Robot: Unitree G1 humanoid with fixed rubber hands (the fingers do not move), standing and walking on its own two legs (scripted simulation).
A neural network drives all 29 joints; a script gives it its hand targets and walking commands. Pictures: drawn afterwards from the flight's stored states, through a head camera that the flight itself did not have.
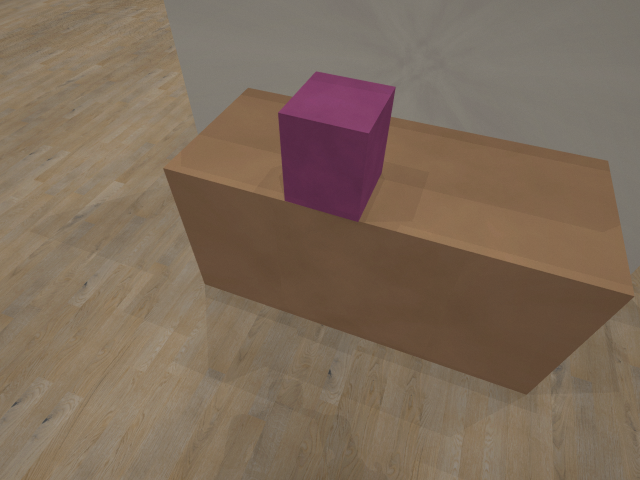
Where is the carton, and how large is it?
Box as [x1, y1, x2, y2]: [278, 71, 395, 221]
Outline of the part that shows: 316,71 278,112 285,200 358,221 381,172 395,87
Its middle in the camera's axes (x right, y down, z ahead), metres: +0.04 -0.23 +0.95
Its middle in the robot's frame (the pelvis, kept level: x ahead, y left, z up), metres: +0.87 -0.03 -0.08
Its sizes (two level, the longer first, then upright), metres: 0.210 0.200 0.250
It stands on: a pedestal, 0.56 m high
